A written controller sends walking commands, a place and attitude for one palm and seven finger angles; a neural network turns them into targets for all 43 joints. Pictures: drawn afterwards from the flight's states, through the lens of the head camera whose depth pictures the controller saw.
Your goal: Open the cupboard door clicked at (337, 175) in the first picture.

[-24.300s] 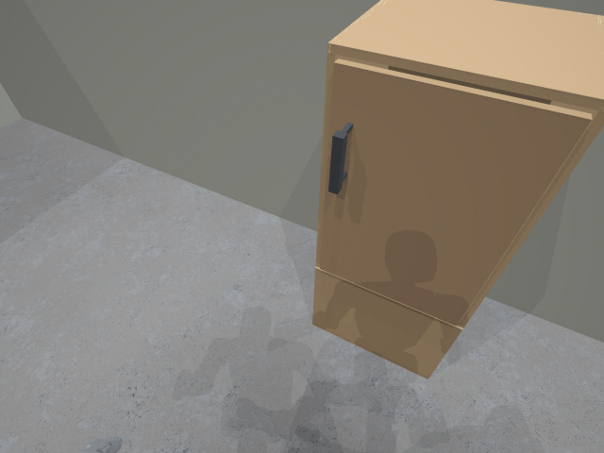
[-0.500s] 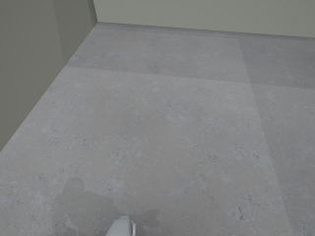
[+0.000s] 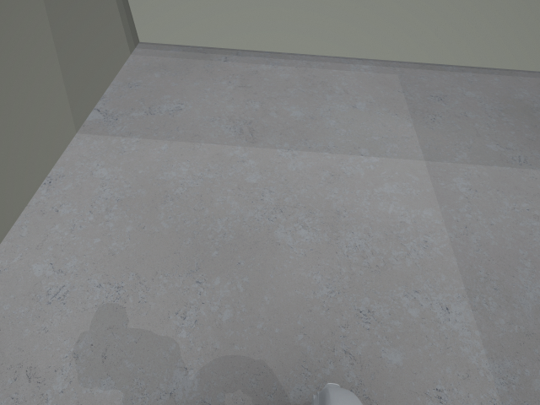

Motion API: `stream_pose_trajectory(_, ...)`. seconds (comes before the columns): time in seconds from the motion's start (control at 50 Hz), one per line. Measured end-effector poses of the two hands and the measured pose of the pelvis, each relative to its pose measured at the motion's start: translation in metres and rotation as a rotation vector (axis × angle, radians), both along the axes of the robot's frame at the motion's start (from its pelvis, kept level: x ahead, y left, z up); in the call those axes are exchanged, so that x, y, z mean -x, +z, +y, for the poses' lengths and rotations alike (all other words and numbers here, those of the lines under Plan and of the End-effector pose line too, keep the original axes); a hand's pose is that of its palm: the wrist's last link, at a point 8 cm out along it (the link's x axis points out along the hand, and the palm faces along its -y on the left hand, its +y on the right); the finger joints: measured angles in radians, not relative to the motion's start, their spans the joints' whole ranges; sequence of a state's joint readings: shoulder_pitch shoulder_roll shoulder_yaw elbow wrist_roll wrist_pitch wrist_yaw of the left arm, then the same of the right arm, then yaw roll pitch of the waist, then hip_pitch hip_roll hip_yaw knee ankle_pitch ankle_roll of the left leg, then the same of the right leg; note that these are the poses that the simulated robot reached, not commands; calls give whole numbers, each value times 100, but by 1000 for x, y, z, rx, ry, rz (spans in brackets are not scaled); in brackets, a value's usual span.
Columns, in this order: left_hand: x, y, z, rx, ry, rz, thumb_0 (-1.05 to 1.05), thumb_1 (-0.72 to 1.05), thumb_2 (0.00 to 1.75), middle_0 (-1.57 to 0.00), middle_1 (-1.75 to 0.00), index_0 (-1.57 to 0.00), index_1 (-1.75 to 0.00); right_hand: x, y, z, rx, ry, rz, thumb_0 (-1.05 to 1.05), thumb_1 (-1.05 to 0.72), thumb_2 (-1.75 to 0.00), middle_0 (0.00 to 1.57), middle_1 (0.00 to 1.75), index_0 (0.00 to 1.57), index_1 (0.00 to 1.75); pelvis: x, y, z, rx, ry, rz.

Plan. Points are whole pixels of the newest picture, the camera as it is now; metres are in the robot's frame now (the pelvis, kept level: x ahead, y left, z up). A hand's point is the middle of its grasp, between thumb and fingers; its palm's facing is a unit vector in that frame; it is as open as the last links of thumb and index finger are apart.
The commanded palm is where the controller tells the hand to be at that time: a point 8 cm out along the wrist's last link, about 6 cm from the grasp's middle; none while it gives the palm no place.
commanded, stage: turn to face it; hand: left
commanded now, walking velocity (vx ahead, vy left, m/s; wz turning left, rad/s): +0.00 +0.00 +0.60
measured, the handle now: out of the picture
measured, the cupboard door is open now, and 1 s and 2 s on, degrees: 42 42 42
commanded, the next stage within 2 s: none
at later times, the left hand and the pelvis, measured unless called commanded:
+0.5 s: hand out of the picture +0.09 +0.21 -0.20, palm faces +0.35 -0.91 -0.21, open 7.3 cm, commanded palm none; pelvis +0.08 -0.01 -0.03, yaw +19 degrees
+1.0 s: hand out of the picture +0.07 +0.13 -0.16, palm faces +0.57 -0.77 -0.28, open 7.4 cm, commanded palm none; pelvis +0.13 -0.07 +0.00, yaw +36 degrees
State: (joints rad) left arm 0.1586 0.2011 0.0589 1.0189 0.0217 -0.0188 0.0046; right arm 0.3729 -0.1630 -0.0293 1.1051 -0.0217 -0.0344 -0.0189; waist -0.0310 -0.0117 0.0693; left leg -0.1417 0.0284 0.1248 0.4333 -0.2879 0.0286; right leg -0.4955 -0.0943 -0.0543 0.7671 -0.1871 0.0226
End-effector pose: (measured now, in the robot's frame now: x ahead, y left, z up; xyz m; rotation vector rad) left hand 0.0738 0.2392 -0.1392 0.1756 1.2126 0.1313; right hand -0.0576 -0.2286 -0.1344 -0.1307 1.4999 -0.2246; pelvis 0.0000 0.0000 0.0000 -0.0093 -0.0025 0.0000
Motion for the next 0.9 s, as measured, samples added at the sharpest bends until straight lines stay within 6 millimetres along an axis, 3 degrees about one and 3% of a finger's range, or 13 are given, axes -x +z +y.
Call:
stream_pose_trajectory(0.1, -66, 1, -16, -40, -3, -95, 0, 92, 90, -20, -30, -20, -29, -2, -17, -8, -63, -24, 120, 0, -92, -90, 20, 30, 20, 29, -36, -14, -23, -23, 44, 18)
stream_pose_trajectory(0.18, -82, 7, -30, -44, 27, -130, 0, 92, 90, -20, -30, -20, -29, -44, -24, -21, -77, 22, 111, 0, -92, -90, 20, 30, 20, 29, -48, -13, -31, -23, 106, 15)
stream_pose_trajectory(0.3, -59, 3, -38, -4, 155, -91, -1, 91, 90, -20, -30, -20, -29, -155, -15, -34, -46, 167, -65, 0, -91, -90, 20, 30, 20, 29, -64, -5, -33, -30, 195, 16)
stream_pose_trajectory(0.42, -24, -17, -10, 6, 289, -57, -2, 93, 90, -21, -30, -20, -30, -266, -1, -22, 18, 356, -255, 0, -91, -90, 20, 30, 20, 29, -74, -15, -19, -8, 284, 13)
stream_pose_trajectory(0.48, -1, -32, 7, 4, 346, -4, -1, 92, 90, -21, -30, -20, -30, -307, 1, -9, 48, 432, -347, 0, -91, -90, 20, 30, 20, 29, -78, -27, -9, 3, 321, 20)
stream_pose_trajectory(0.56, 18, -25, 20, -25, 398, 49, 0, 92, 90, -20, -30, -20, -29, -330, 11, 2, 53, 500, -374, 0, -91, -90, 20, 30, 20, 29, -82, -20, -9, 10, 355, 30)
stream_pose_trajectory(0.68, 25, 1, 20, -74, 457, 37, 0, 91, 90, -20, -30, -20, -29, -342, 8, 7, 5, 565, -326, 0, -91, -90, 20, 30, 20, 29, -92, -8, -19, 8, 414, 38)
stream_pose_trajectory(0.84, 21, 13, -17, -146, 516, -4, 0, 91, 90, -20, -30, -20, -29, -361, -27, -9, -87, 602, -252, 0, -91, -90, 21, 30, 21, 30, -112, -19, -55, -17, 511, 37)
stream_pose_trajectory(0.9, 28, 18, -41, -132, 559, 11, 0, 91, 90, -20, -30, -20, -29, -374, -27, -11, -97, 638, -224, 0, -91, -90, 20, 30, 20, 29, -116, -13, -62, -26, 565, 23)
